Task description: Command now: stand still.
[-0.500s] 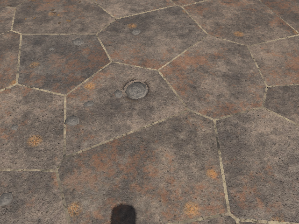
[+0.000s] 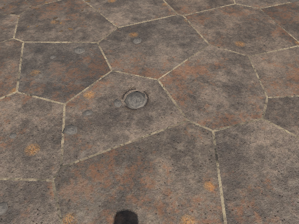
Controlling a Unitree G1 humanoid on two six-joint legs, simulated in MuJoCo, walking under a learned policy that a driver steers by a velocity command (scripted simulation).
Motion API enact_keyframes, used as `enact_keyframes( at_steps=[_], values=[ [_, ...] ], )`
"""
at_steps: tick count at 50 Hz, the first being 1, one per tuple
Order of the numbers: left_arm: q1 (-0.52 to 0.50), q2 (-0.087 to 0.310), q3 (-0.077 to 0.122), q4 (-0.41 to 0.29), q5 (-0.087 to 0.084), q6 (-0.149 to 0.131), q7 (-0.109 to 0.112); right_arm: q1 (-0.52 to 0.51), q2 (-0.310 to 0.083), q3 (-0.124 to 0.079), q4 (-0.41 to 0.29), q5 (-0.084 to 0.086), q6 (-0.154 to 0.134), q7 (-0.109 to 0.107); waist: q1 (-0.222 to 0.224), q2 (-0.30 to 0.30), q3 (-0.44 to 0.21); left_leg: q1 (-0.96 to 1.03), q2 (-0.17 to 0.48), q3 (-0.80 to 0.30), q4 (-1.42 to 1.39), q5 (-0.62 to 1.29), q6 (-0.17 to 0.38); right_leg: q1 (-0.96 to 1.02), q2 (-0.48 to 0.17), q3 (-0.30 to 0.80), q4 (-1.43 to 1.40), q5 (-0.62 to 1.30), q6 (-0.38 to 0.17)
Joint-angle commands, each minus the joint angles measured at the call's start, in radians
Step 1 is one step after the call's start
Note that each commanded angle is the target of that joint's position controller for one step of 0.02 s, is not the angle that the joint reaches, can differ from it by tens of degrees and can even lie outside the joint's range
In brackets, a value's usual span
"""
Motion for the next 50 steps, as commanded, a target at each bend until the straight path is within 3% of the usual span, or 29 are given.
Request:
enact_keyframes(
  at_steps=[1,39,40,41,42,43,44,45,47,48,50],
  values=[
    [0.072,0.078,0.011,-0.007,0.0,-0.004,0.004,0.051,-0.076,-0.011,-0.005,0.0,-0.004,-0.005,0.001,-0.006,0.065,0.069,0.098,-0.111,-0.051,0.001,0.02,-0.119,-0.117,0.107,-0.104,0.042,-0.032],
    [0.114,0.042,0.009,0.022,0.001,-0.009,0.014,0.063,-0.034,-0.012,0.059,0.0,0.006,-0.018,0.002,-0.007,0.087,0.098,0.103,-0.095,-0.026,0.072,0.008,-0.059,-0.118,0.098,-0.104,0.152,-0.035],
    [0.138,0.049,0.013,0.027,0.003,-0.008,0.013,0.068,-0.03,-0.011,0.06,-0.002,0.008,-0.016,0.011,-0.018,0.052,0.098,0.075,-0.075,-0.01,-0.065,0.013,-0.042,-0.105,0.103,-0.129,-0.034,-0.047],
    [0.152,0.097,0.032,0.023,0.002,0.0,0.01,0.055,-0.051,-0.023,0.046,-0.004,0.013,-0.012,0.025,-0.068,0.063,0.039,0.013,-0.02,0.081,-0.303,0.028,-0.043,-0.102,0.146,-0.148,-0.335,-0.085],
    [0.2,0.143,0.051,0.023,0.005,0.007,0.004,-0.005,-0.069,-0.032,0.012,-0.015,0.017,0.0,0.061,-0.121,0.126,-0.124,-0.022,0.013,0.184,-0.441,0.032,-0.03,-0.167,0.266,-0.222,-0.605,-0.138],
    [0.24,0.173,0.066,0.029,0.003,0.009,0.001,-0.101,-0.048,-0.028,-0.047,-0.027,0.014,0.015,0.097,-0.186,0.225,-0.284,-0.018,0.073,0.299,-0.404,0.026,-0.016,-0.284,0.406,-0.323,-0.747,-0.198],
    [0.239,0.154,0.067,0.025,0.006,0.003,0.0,-0.198,-0.05,-0.029,-0.103,-0.033,0.004,0.024,0.116,-0.177,0.3,-0.405,0.045,0.056,0.414,-0.323,0.024,-0.017,-0.363,0.486,-0.37,-0.679,-0.238],
    [0.221,0.138,0.067,0.015,0.012,-0.007,-0.001,-0.22,-0.059,-0.037,-0.125,-0.031,-0.008,0.031,0.095,-0.118,0.297,-0.496,0.073,0.028,0.476,-0.279,0.02,0.039,-0.37,0.481,-0.371,-0.569,-0.243],
    [0.205,0.125,0.069,0.012,0.02,-0.031,0.003,-0.115,-0.054,-0.046,-0.095,-0.032,-0.037,0.043,0.047,-0.049,0.21,-0.474,0.086,0.014,0.477,-0.241,0.013,0.135,-0.315,0.354,-0.325,-0.278,-0.218],
    [0.183,0.114,0.066,0.005,0.017,-0.041,0.005,-0.095,-0.045,-0.047,-0.09,-0.025,-0.046,0.045,0.03,-0.042,0.177,-0.41,0.07,0.03,0.439,-0.22,0.009,0.123,-0.27,0.267,-0.293,-0.137,-0.197],
    [0.165,0.117,0.062,0.005,0.019,-0.056,0.004,-0.112,-0.03,-0.045,-0.116,-0.013,-0.049,0.038,0.015,-0.115,0.177,-0.238,0.051,0.055,0.305,-0.216,0.015,0.007,-0.237,0.173,-0.217,0.084,-0.169]
  ],
)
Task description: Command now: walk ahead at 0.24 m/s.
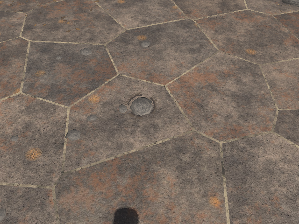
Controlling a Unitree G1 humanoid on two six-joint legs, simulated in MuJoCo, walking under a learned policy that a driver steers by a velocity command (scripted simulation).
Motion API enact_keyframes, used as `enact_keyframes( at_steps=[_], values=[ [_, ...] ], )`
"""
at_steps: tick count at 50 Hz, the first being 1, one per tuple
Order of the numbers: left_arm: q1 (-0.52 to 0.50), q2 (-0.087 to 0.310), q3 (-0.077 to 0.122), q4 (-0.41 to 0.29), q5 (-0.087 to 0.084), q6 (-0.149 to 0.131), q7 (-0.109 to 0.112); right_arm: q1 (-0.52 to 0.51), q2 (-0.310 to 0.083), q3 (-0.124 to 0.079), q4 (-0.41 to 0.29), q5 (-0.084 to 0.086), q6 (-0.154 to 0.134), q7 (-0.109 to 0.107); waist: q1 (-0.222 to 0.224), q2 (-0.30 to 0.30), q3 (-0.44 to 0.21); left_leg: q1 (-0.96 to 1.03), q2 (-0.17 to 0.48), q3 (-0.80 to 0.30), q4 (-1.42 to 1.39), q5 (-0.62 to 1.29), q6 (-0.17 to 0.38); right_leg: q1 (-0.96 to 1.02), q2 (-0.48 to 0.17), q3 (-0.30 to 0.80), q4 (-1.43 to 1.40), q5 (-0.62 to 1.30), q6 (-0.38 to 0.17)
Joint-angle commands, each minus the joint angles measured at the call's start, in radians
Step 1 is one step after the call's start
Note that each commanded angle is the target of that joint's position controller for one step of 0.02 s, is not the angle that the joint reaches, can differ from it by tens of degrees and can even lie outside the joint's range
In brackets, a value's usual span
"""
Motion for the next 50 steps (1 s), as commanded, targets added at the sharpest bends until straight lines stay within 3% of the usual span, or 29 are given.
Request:
enact_keyframes(
  at_steps=[1,3,4,5,6,7,8,9,11,12,15,18,20,21,22,23,24,28,36,50],
  values=[
    [0.009,0.101,0.012,-0.021,0.002,-0.025,0.001,-0.055,-0.014,-0.006,-0.074,0.013,-0.021,-0.004,-0.03,-0.11,0.182,0.007,-0.013,0.027,-0.131,0.023,0.006,-0.169,-0.226,0.139,-0.062,0.213,-0.139],
    [0.007,0.104,0.009,-0.019,-0.006,-0.02,-0.002,0.063,-0.018,-0.014,-0.033,0.021,-0.019,-0.017,-0.075,-0.078,0.138,0.222,-0.059,0.063,-0.246,0.179,0.015,-0.241,-0.201,0.104,0.067,0.361,-0.102],
    [0.025,0.09,0.001,-0.015,-0.006,-0.024,-0.005,0.143,-0.047,-0.026,-0.008,0.016,-0.026,-0.027,-0.104,-0.029,0.089,0.348,-0.055,0.039,-0.303,0.21,0.021,-0.269,-0.159,0.062,0.197,0.435,-0.07],
    [0.03,0.06,-0.012,-0.031,-0.007,-0.03,-0.009,0.254,-0.118,-0.043,0.005,0.003,-0.039,-0.034,-0.143,0.071,0.005,0.483,0.11,-0.138,-0.363,0.272,0.045,-0.336,-0.101,0.003,0.395,0.284,-0.024],
    [0.113,-0.008,-0.024,-0.043,-0.028,-0.024,-0.004,0.337,-0.243,-0.068,0.013,0.009,-0.03,-0.035,-0.138,0.297,-0.083,0.572,0.37,-0.485,-0.476,0.472,0.194,-0.484,0.044,-0.124,0.701,-0.208,0.023],
    [0.074,0.056,-0.006,-0.044,-0.002,-0.006,-0.003,0.3,-0.185,-0.054,0.021,0.026,-0.019,-0.03,-0.105,0.195,-0.062,0.452,0.39,-0.553,-0.493,0.495,0.238,-0.469,-0.008,-0.028,0.846,-0.308,0.014],
    [0.02,0.036,-0.009,-0.056,0.008,0.003,-0.009,0.191,-0.133,-0.036,-0.01,0.026,-0.021,-0.026,-0.068,0.107,0.017,0.348,0.35,-0.45,-0.491,0.469,0.229,-0.478,-0.04,-0.003,0.885,-0.263,0.009],
    [-0.015,0.005,-0.016,-0.058,0.009,0.004,-0.015,0.112,-0.097,-0.022,-0.033,0.019,-0.025,-0.026,-0.049,0.062,0.052,0.277,0.303,-0.355,-0.51,0.488,0.206,-0.464,-0.068,0.01,0.849,-0.198,0.008],
    [-0.015,0.009,-0.015,-0.054,0.007,0.013,-0.019,0.056,-0.036,0.007,-0.039,0.011,-0.033,-0.038,-0.004,0.087,0.058,0.205,0.223,-0.206,-0.522,0.642,0.161,-0.37,-0.094,0.002,0.717,-0.124,0.017],
    [0.005,0.002,-0.017,-0.044,0.003,0.02,-0.017,0.057,-0.025,0.018,-0.032,0.006,-0.037,-0.041,0.011,0.092,0.038,0.196,0.2,-0.153,-0.501,0.741,0.151,-0.319,-0.083,-0.012,0.655,-0.112,0.022],
    [-0.02,-0.009,-0.027,-0.041,-0.012,0.039,-0.004,0.096,-0.048,0.03,-0.015,0.0,-0.041,-0.049,0.009,0.103,0.007,0.232,0.186,-0.116,-0.467,0.782,0.158,-0.262,-0.057,-0.037,0.445,-0.123,0.034],
    [-0.057,-0.002,-0.031,-0.038,-0.017,0.054,0.003,0.104,-0.059,0.033,-0.009,0.012,-0.025,-0.05,0.001,0.118,0.004,0.197,0.181,-0.137,-0.472,0.533,0.149,-0.181,-0.051,-0.056,0.287,0.003,0.031],
    [-0.083,-0.01,-0.036,-0.036,-0.005,0.051,-0.001,0.095,-0.047,0.034,-0.008,0.024,-0.013,-0.046,0.011,0.077,0.044,0.092,0.143,-0.14,-0.49,0.224,0.085,-0.074,-0.081,-0.02,0.142,0.189,0.025],
    [-0.097,0.016,-0.034,-0.045,0.004,0.044,-0.002,0.103,-0.037,0.034,-0.009,0.023,-0.01,-0.045,-0.003,0.048,0.068,0.054,0.116,-0.14,-0.497,0.09,0.054,-0.049,-0.138,0.038,0.102,0.219,0.023],
    [-0.122,0.055,-0.028,-0.044,-0.004,0.039,-0.003,0.156,-0.007,0.033,0.0,0.027,-0.002,-0.042,-0.048,-0.029,0.12,0.065,0.059,-0.111,-0.515,0.046,0.034,-0.123,-0.162,0.075,0.108,0.219,0.003],
    [-0.133,0.042,-0.028,-0.033,-0.014,0.038,-0.006,0.175,0.014,0.038,0.018,0.023,0.005,-0.043,-0.046,-0.078,0.15,0.154,0.047,-0.095,-0.504,0.096,0.029,-0.213,-0.154,0.07,0.092,0.171,-0.006],
    [-0.142,0.02,-0.032,-0.032,-0.016,0.033,-0.006,0.175,0.005,0.035,0.025,0.018,0.006,-0.046,-0.042,-0.072,0.158,0.206,0.054,-0.098,-0.483,0.165,0.028,-0.238,-0.144,0.062,0.08,0.186,0.002],
    [-0.133,0.029,-0.029,-0.021,-0.022,0.02,0.005,0.176,-0.01,0.029,0.034,0.018,-0.001,-0.048,-0.04,-0.027,0.08,0.284,0.073,-0.098,-0.454,0.311,0.029,-0.16,-0.14,0.053,0.07,0.306,0.003],
    [-0.124,0.028,-0.027,-0.005,-0.019,0.022,0.009,0.17,0.0,0.031,0.055,0.02,0.006,-0.057,-0.038,0.022,0.079,0.311,0.078,-0.089,-0.452,0.345,0.021,-0.14,-0.141,0.045,0.064,0.343,-0.002],
    [-0.107,0.018,-0.03,0.017,-0.018,0.028,0.011,0.172,-0.006,0.035,0.073,0.02,0.012,-0.061,-0.037,0.016,0.097,0.308,0.085,-0.092,-0.453,0.34,0.019,-0.138,-0.137,0.038,0.051,0.328,-0.002]
  ],
)
Over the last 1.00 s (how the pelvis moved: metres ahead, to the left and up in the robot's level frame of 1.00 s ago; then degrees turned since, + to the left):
0.07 0.00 0.00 0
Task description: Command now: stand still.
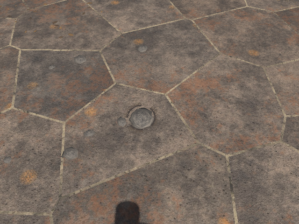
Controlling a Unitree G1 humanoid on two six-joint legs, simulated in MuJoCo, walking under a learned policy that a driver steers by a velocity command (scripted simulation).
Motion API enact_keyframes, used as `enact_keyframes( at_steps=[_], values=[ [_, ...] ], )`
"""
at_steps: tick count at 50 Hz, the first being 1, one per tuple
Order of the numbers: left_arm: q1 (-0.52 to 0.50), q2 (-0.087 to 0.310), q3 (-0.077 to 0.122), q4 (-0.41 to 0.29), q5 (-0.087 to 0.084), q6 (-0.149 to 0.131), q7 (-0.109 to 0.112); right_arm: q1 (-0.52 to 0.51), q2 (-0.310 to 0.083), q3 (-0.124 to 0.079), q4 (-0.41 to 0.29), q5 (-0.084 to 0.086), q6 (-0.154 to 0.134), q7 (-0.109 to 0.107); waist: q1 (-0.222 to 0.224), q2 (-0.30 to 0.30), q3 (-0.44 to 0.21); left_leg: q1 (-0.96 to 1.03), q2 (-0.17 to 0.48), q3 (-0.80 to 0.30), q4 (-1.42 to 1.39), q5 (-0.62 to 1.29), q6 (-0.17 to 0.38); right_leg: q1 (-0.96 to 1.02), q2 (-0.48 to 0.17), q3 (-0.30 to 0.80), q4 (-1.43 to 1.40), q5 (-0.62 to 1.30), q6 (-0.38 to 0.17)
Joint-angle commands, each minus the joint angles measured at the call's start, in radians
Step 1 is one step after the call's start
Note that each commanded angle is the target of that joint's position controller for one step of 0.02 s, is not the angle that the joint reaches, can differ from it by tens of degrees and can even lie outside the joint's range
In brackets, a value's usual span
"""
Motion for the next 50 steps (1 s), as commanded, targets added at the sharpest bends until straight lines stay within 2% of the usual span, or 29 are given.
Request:
enact_keyframes(
  at_steps=[1,3,5,7,9,10,11,12,14,18,20,21,22,23,24,25,26,28,31,34,38,40,42,44,45,46,47,48,50],
  values=[
    [0.082,0.066,0.008,0.0,0.0,-0.001,0.002,0.096,-0.064,-0.008,0.004,0.0,-0.002,-0.002,-0.002,-0.004,0.043,-0.036,0.124,-0.104,-0.05,0.262,0.017,-0.015,-0.12,0.105,-0.045,0.274,-0.024],
    [0.084,0.065,0.008,0.002,0.0,-0.001,0.002,0.097,-0.062,-0.007,0.006,0.0,-0.002,-0.002,-0.001,-0.004,0.046,-0.039,0.124,-0.105,-0.052,0.255,0.016,-0.016,-0.119,0.105,-0.047,0.266,-0.024],
    [0.103,0.091,0.023,0.002,0.003,0.006,-0.004,0.125,-0.093,-0.023,0.008,-0.003,0.005,0.003,-0.007,0.008,0.015,-0.041,0.07,-0.092,-0.029,-0.192,0.056,-0.04,-0.05,0.067,0.004,-0.177,-0.059],
    [0.045,0.11,0.037,-0.05,0.011,0.011,-0.025,0.18,-0.136,-0.045,-0.005,-0.004,0.012,0.019,-0.043,0.05,0.164,-0.109,0.144,-0.252,-0.09,-0.636,0.128,-0.29,-0.045,0.105,0.084,-0.533,-0.09],
    [-0.151,0.033,0.018,-0.156,0.019,-0.008,-0.044,0.248,-0.161,-0.062,0.003,0.002,0.0,0.021,-0.104,0.172,0.246,0.001,0.334,-0.499,-0.276,-0.655,0.216,-0.522,-0.018,-0.047,0.301,-0.192,-0.051],
    [-0.216,0.083,0.033,-0.192,0.029,-0.019,-0.052,0.264,-0.161,-0.069,0.004,-0.013,-0.008,0.024,-0.124,0.147,0.235,0.016,0.398,-0.579,-0.33,-0.588,0.251,-0.589,-0.055,-0.011,0.427,-0.178,-0.046],
    [-0.229,0.111,0.046,-0.213,0.03,-0.029,-0.062,0.233,-0.17,-0.073,-0.014,-0.024,-0.02,0.026,-0.098,0.09,0.195,0.052,0.406,-0.579,-0.332,-0.513,0.256,-0.631,-0.078,0.026,0.5,-0.165,-0.045],
    [-0.206,0.117,0.054,-0.218,0.029,-0.038,-0.072,0.187,-0.178,-0.077,-0.034,-0.023,-0.032,0.026,-0.062,0.056,0.149,0.072,0.388,-0.533,-0.319,-0.452,0.24,-0.63,-0.096,0.048,0.52,-0.135,-0.043],
    [-0.155,0.118,0.065,-0.223,0.014,-0.049,-0.087,0.106,-0.181,-0.081,-0.07,-0.006,-0.054,0.024,-0.005,0.073,0.094,0.01,0.318,-0.39,-0.326,-0.351,0.182,-0.503,-0.103,0.043,0.438,-0.076,-0.04],
    [-0.128,0.096,0.074,-0.238,0.012,-0.04,-0.096,0.071,-0.19,-0.088,-0.088,0.0,-0.073,0.031,0.022,0.123,0.116,-0.174,0.235,-0.212,-0.284,-0.292,0.161,-0.217,-0.037,-0.068,0.224,-0.045,-0.032],
    [-0.017,0.111,0.086,-0.209,0.015,-0.044,-0.087,0.053,-0.206,-0.092,-0.096,-0.001,-0.078,0.04,0.075,0.07,0.096,-0.295,0.21,-0.157,-0.156,-0.232,0.168,0.012,0.012,-0.132,0.156,-0.026,-0.038],
    [0.138,0.146,0.105,-0.165,0.017,-0.053,-0.076,0.034,-0.203,-0.088,-0.103,-0.011,-0.084,0.045,0.15,0.011,0.034,-0.381,0.17,-0.103,0.047,-0.058,0.161,0.208,0.02,-0.117,0.132,-0.067,-0.052],
    [0.358,0.25,0.137,-0.113,0.036,-0.067,-0.058,-0.022,-0.164,-0.074,-0.133,-0.023,-0.091,0.051,0.259,-0.203,-0.061,-0.525,0.07,0.014,0.482,0.049,0.123,0.388,-0.172,0.162,-0.003,-0.331,-0.09],
    [0.403,0.296,0.131,-0.104,0.047,-0.072,-0.058,-0.052,-0.079,-0.059,-0.209,-0.004,-0.104,0.064,0.21,-0.396,-0.084,-0.771,-0.064,-0.06,0.79,-0.229,0.109,0.414,-0.381,0.74,-0.265,-0.724,-0.155],
    [0.201,0.244,0.111,-0.151,0.047,-0.062,-0.055,-0.099,-0.114,-0.064,-0.234,-0.014,-0.099,0.071,0.106,-0.219,0.014,-0.849,0.026,-0.15,0.94,-0.105,0.126,0.273,-0.404,0.755,-0.261,-0.721,-0.164],
    [0.092,0.217,0.101,-0.19,0.035,-0.066,-0.063,-0.116,-0.14,-0.068,-0.242,-0.013,-0.099,0.085,0.061,-0.086,0.028,-0.828,0.086,-0.146,0.941,0.02,0.125,0.184,-0.377,0.62,-0.227,-0.58,-0.154],
    [0.067,0.212,0.097,-0.194,0.025,-0.074,-0.069,-0.091,-0.137,-0.068,-0.232,-0.017,-0.098,0.095,0.027,-0.038,0.009,-0.761,0.121,-0.142,0.89,0.073,0.109,0.122,-0.33,0.5,-0.244,-0.465,-0.145],
    [0.063,0.174,0.08,-0.187,0.018,-0.089,-0.063,-0.074,-0.123,-0.067,-0.231,-0.038,-0.074,0.109,-0.015,-0.053,0.019,-0.698,0.151,-0.117,0.838,0.092,0.065,0.042,-0.269,0.37,-0.293,-0.356,-0.13],
    [0.148,0.166,0.073,-0.161,0.013,-0.107,-0.055,-0.184,-0.123,-0.065,-0.273,-0.031,-0.043,0.116,-0.003,-0.03,0.095,-0.798,0.155,-0.068,0.788,0.175,0.03,0.047,-0.226,0.256,-0.335,-0.174,-0.14],
    [0.206,0.16,0.066,-0.16,0.009,-0.119,-0.061,-0.358,-0.13,-0.06,-0.341,-0.025,-0.038,0.117,0.029,-0.02,0.14,-0.801,0.135,-0.015,0.601,0.255,0.014,0.034,-0.19,0.155,-0.379,0.02,-0.156],
    [0.237,0.168,0.061,-0.152,-0.002,-0.134,-0.05,-0.482,-0.113,-0.044,-0.397,-0.014,-0.042,0.123,0.038,-0.037,0.165,-0.639,0.096,0.053,0.315,0.362,0.052,0.074,-0.198,0.058,-0.459,0.347,-0.151],
    [0.235,0.191,0.061,-0.146,-0.001,-0.133,-0.049,-0.481,-0.124,-0.045,-0.405,-0.01,-0.045,0.113,0.024,-0.048,0.133,-0.56,0.051,0.087,0.235,0.339,0.092,0.18,-0.202,-0.001,-0.406,0.659,-0.137],
    [0.239,0.235,0.068,-0.138,0.011,-0.124,-0.041,-0.404,-0.163,-0.058,-0.399,-0.009,-0.044,0.094,-0.022,-0.118,0.033,-0.439,-0.031,0.121,0.231,0.234,0.127,0.293,-0.227,-0.025,-0.224,1.151,-0.12],
    [0.22,0.292,0.086,-0.13,0.035,-0.094,-0.025,-0.107,-0.235,-0.09,-0.325,-0.008,-0.047,0.071,-0.161,-0.172,-0.138,-0.154,-0.085,0.095,0.224,0.095,0.16,0.302,-0.247,-0.033,0.177,1.314,-0.108],
    [0.171,0.297,0.091,-0.143,0.033,-0.085,-0.024,0.098,-0.277,-0.111,-0.265,-0.018,-0.048,0.058,-0.265,-0.147,-0.223,0.103,-0.038,0.048,0.165,0.081,0.177,0.153,-0.21,-0.046,0.482,1.142,-0.103],
    [0.199,0.168,0.065,-0.181,0.013,-0.087,-0.045,0.208,-0.36,-0.134,-0.242,-0.053,-0.051,0.046,-0.224,0.022,-0.335,0.405,0.219,-0.283,0.165,-0.291,0.225,-0.201,-0.098,-0.02,0.872,0.505,-0.102],
    [0.273,0.105,0.053,-0.21,-0.032,-0.112,-0.068,0.171,-0.378,-0.142,-0.233,-0.053,-0.056,0.067,-0.117,0.24,-0.435,0.532,0.405,-0.893,-0.075,-0.546,0.31,-0.506,0.069,0.129,1.126,-0.183,-0.091],
    [0.135,0.184,0.067,-0.243,-0.031,-0.116,-0.056,0.062,-0.32,-0.135,-0.234,-0.042,-0.06,0.077,-0.102,0.125,-0.275,0.414,0.349,-0.835,-0.148,-0.508,0.27,-0.611,-0.01,0.167,1.153,-0.076,-0.121],
    [0.026,0.172,0.061,-0.268,-0.01,-0.116,-0.058,-0.013,-0.192,-0.101,-0.216,-0.037,-0.082,0.08,-0.049,-0.06,-0.093,0.111,0.294,-0.543,-0.168,-0.227,0.223,-0.568,-0.095,0.144,1.037,0.026,-0.124]
  ],
)
Over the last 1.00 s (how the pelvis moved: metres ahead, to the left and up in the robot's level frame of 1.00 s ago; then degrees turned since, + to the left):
0.14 0.03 0.00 0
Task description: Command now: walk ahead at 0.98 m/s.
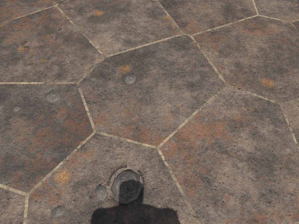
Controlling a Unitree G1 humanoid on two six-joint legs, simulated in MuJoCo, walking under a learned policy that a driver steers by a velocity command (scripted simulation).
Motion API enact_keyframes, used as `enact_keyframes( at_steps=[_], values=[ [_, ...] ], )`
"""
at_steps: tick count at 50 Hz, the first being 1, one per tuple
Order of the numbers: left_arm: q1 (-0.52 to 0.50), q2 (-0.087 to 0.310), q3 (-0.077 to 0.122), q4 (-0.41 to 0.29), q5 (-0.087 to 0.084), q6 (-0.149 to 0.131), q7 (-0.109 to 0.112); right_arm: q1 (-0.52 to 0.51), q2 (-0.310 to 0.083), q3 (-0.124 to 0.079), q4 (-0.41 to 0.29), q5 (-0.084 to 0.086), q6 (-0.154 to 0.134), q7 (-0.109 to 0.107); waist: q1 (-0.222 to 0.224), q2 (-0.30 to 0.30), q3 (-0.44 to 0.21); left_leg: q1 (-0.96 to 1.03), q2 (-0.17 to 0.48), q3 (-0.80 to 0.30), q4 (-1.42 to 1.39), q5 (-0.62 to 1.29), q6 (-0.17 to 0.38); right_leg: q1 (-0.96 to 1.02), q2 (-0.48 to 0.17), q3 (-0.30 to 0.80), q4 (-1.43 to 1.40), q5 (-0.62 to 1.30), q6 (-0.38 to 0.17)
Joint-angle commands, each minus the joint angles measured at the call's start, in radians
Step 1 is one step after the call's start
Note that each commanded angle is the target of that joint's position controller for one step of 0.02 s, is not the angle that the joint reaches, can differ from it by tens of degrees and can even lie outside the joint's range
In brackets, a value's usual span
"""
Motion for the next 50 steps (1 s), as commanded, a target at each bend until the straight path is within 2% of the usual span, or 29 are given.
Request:
enact_keyframes(
  at_steps=[1,4,7,8,9,11,14,16,17,18,19,20,21,22,23,26,28,31,35,37,39,41,42,43,44,45,47,49,50],
  values=[
    [-0.064,0.057,0.005,-0.117,0.024,-0.013,-0.013,0.155,-0.038,-0.009,0.04,0.002,-0.027,-0.004,-0.01,-0.044,-0.073,0.347,0.3,-0.522,-0.405,-0.248,0.106,-0.438,-0.096,0.064,0.11,0.081,-0.021],
    [-0.103,0.02,-0.01,-0.152,0.047,0.028,-0.042,0.197,-0.033,0.006,0.074,0.029,-0.05,-0.015,0.04,0.024,0.019,0.209,0.256,-0.396,-0.491,-0.222,0.094,-0.466,-0.148,0.036,0.005,0.085,0.03],
    [-0.304,0.054,-0.019,-0.234,0.05,0.034,-0.051,0.261,-0.065,0.007,0.073,0.035,-0.062,-0.009,0.004,0.018,0.106,0.187,0.198,-0.266,-0.565,-0.021,0.089,-0.567,-0.161,-0.05,-0.199,0.235,0.061],
    [-0.355,0.06,-0.021,-0.244,0.045,0.033,-0.052,0.295,-0.041,0.014,0.078,0.044,-0.064,-0.003,-0.019,-0.001,0.118,0.195,0.141,-0.191,-0.56,0.133,0.056,-0.544,-0.136,-0.1,-0.283,0.301,0.059],
    [-0.393,0.036,-0.034,-0.274,0.042,0.026,-0.058,0.293,-0.065,0.012,0.07,0.045,-0.069,-0.004,-0.016,0.05,0.116,0.152,0.154,-0.183,-0.569,0.204,0.059,-0.463,-0.133,-0.104,-0.421,0.376,0.06],
    [-0.476,0.043,-0.041,-0.297,0.028,0.021,-0.066,0.34,-0.085,0.012,0.082,0.058,-0.079,-0.011,-0.044,0.031,0.12,0.193,0.179,-0.159,-0.638,0.381,0.049,-0.353,-0.091,-0.156,-0.581,0.49,0.041],
    [-0.494,0.083,-0.033,-0.306,0.027,0.019,-0.052,0.375,-0.137,0.011,0.092,0.051,-0.073,-0.021,-0.04,0.054,0.074,0.469,0.212,-0.107,-0.564,0.815,0.024,-0.335,-0.017,-0.192,-0.707,0.471,0.002],
    [-0.396,0.126,-0.015,-0.289,0.031,0.021,-0.034,0.375,-0.183,0.003,0.097,0.025,-0.053,-0.037,0.026,0.127,-0.036,0.609,0.248,-0.097,-0.352,1.181,0.011,-0.236,0.06,-0.197,-0.71,0.317,-0.024],
    [-0.242,0.164,0.002,-0.25,0.027,0.022,-0.022,0.357,-0.206,-0.004,0.097,0.01,-0.038,-0.049,0.107,0.154,-0.126,0.617,0.268,-0.099,-0.163,1.24,0.008,-0.091,0.079,-0.167,-0.708,0.246,-0.042],
    [-0.03,0.195,0.021,-0.182,0.027,0.026,-0.007,0.314,-0.218,-0.01,0.091,0.003,-0.02,-0.057,0.211,0.147,-0.22,0.568,0.258,-0.08,0.105,1.173,0.005,0.102,0.075,-0.157,-0.753,0.214,-0.058],
    [0.149,0.255,0.046,-0.139,0.045,0.032,0.011,0.293,-0.178,-0.006,0.071,-0.001,-0.017,-0.056,0.271,0.117,-0.316,0.359,0.21,-0.087,0.44,0.881,0.013,0.351,-0.055,-0.027,-0.684,0.024,-0.082],
    [0.123,0.345,0.069,-0.136,0.081,0.025,0.008,0.459,0.039,0.04,0.029,0.05,-0.026,-0.02,0.083,-0.254,-0.441,-0.125,0.022,-0.142,0.882,-0.231,-0.028,0.705,-0.388,0.543,-0.756,-0.172,-0.229],
    [0.103,0.27,0.068,-0.134,0.052,0.03,-0.013,0.372,-0.079,0.022,0.016,0.069,-0.046,-0.027,0.131,-0.135,-0.474,-0.245,0.016,-0.253,0.956,-0.237,0.007,0.679,-0.37,0.785,-0.953,-0.304,-0.217],
    [-0.006,0.217,0.056,-0.126,0.048,0.019,-0.017,0.224,-0.098,0.017,-0.026,0.068,-0.049,-0.034,0.097,-0.07,-0.243,-0.314,0.086,-0.239,0.905,-0.108,0.014,0.492,-0.323,0.586,-0.991,-0.2,-0.174],
    [-0.044,0.155,0.043,-0.117,0.047,0.01,-0.022,0.174,-0.09,0.022,-0.037,0.054,-0.05,-0.031,0.071,0.036,-0.156,-0.28,0.118,-0.234,0.835,-0.06,0.016,0.332,-0.29,0.461,-1.01,-0.075,-0.151],
    [-0.041,0.071,0.011,-0.065,0.035,-0.009,-0.01,0.181,-0.021,0.039,-0.049,0.011,-0.007,0.002,-0.034,0.007,-0.053,-0.167,0.177,-0.239,0.713,-0.049,-0.012,0.051,-0.185,0.245,-1.09,-0.004,-0.085],
    [-0.013,0.096,0.013,-0.047,0.014,-0.025,-0.009,0.115,-0.013,0.046,-0.082,-0.001,0.01,0.018,-0.048,-0.016,0.014,-0.235,0.211,-0.205,0.635,-0.032,-0.038,0.001,-0.163,0.177,-1.146,0.043,-0.079],
    [0.036,0.124,0.014,-0.043,0.011,-0.038,-0.02,-0.076,-0.031,0.058,-0.158,0.005,0.008,0.029,-0.013,-0.012,0.087,-0.279,0.205,-0.111,0.397,0.144,-0.055,-0.028,-0.101,0.022,-1.208,0.32,-0.058],
    [0.12,0.148,0.009,-0.021,0.001,-0.058,-0.013,-0.214,-0.02,0.077,-0.193,0.035,-0.003,0.042,0.037,-0.013,0.098,-0.131,0.114,-0.01,0.076,0.391,-0.004,0.059,-0.102,-0.14,-1.279,0.704,0.033],
    [0.131,0.166,0.005,-0.022,0.007,-0.053,0.005,-0.209,-0.051,0.072,-0.184,0.03,-0.005,0.038,0.024,-0.049,0.058,-0.113,0.06,0.029,0.017,0.399,0.027,0.222,-0.124,-0.193,-1.219,1.017,0.068],
    [0.129,0.212,0.012,-0.031,0.025,-0.032,0.035,-0.136,-0.091,0.059,-0.16,0.021,-0.001,0.029,-0.028,-0.114,-0.034,-0.039,-0.017,0.061,0.012,0.295,0.049,0.357,-0.159,-0.226,-1.044,1.364,0.1],
    [0.069,0.257,0.027,-0.054,0.049,0.004,0.057,0.162,-0.164,0.027,-0.074,0.024,0.003,0.018,-0.179,-0.144,-0.186,0.231,-0.072,0.04,0.022,0.182,0.086,0.352,-0.187,-0.231,-0.629,1.494,0.109],
    [-0.004,0.278,0.036,-0.076,0.053,0.017,0.06,0.377,-0.196,0.003,-0.013,0.022,0.008,0.008,-0.29,-0.133,-0.246,0.43,-0.032,-0.028,-0.045,0.147,0.126,0.237,-0.183,-0.23,-0.309,1.378,0.1],
    [-0.042,0.217,0.027,-0.095,0.061,0.008,0.042,0.429,-0.231,-0.021,0.009,0.024,0.021,-0.007,-0.265,-0.022,-0.24,0.6,0.069,-0.182,0.022,0.01,0.149,-0.026,-0.067,-0.205,0.039,0.573,0.074],
    [0.034,0.104,0.001,-0.193,0.012,-0.013,0.016,0.331,-0.341,-0.052,-0.014,-0.003,0.037,-0.009,-0.096,0.328,-0.302,0.9,0.314,-0.778,-0.09,0.018,0.383,-0.548,0.098,-0.088,0.429,-0.213,0.148],
    [-0.033,0.139,-0.013,-0.225,0.012,-0.035,0.019,0.292,-0.293,-0.054,-0.033,0.016,0.036,-0.01,-0.121,0.121,-0.327,0.893,0.358,-0.923,-0.262,-0.008,0.383,-0.66,0.038,0.055,0.414,-0.122,0.105],
    [-0.083,0.147,-0.016,-0.222,0.022,-0.043,0.019,0.205,-0.161,-0.023,-0.027,0.018,0.024,-0.018,-0.02,-0.123,-0.079,0.525,0.311,-0.669,-0.3,0.363,0.269,-0.563,-0.044,0.031,0.215,-0.022,0.096],
    [-0.081,0.128,-0.022,-0.229,0.055,0.003,0.014,0.174,-0.111,0.002,-0.032,0.038,-0.001,-0.024,0.044,-0.133,-0.024,0.275,0.242,-0.482,-0.3,0.735,0.207,-0.41,-0.082,0.015,0.087,-0.041,0.128],
    [-0.08,0.116,-0.025,-0.241,0.06,0.024,0.008,0.182,-0.118,0.006,-0.023,0.05,-0.014,-0.022,0.062,-0.096,-0.02,0.206,0.208,-0.407,-0.312,0.816,0.177,-0.352,-0.089,-0.003,-0.023,-0.055,0.139]
  ],
)
Over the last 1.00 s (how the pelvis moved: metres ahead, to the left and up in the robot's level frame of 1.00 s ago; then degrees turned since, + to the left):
0.51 -0.06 -0.03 -1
